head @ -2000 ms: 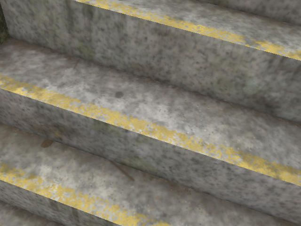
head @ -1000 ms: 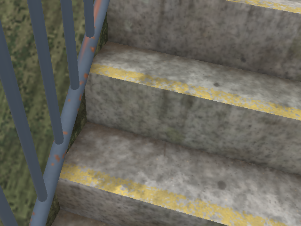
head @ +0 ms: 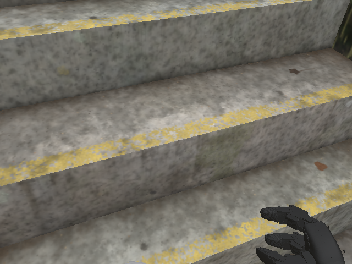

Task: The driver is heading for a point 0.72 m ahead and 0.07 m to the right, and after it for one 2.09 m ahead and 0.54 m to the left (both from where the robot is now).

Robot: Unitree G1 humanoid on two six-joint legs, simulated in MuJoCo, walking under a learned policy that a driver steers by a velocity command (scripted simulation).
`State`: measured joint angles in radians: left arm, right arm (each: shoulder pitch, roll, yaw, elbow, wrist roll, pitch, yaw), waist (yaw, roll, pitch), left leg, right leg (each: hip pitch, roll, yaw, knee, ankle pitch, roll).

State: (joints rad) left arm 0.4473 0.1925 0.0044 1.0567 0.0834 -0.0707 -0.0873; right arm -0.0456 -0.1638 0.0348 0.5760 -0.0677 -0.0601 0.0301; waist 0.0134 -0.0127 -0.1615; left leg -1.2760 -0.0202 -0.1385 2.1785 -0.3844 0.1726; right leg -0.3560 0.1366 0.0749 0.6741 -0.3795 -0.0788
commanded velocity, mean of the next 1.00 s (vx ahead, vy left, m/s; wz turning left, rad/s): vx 0.50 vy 0.00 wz -0.34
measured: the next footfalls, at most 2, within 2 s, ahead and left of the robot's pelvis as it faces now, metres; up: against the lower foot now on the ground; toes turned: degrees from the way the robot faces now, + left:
left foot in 0.10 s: +0.18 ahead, +0.15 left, +0.20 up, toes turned -6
right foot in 0.70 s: +0.36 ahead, -0.23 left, +0.20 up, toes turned -27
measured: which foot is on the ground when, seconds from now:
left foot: up 0.00-0.08, down 0.10-0.70, up 0.72-1.00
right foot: down 0.00-0.10, up 0.12-0.68, down 0.70-1.00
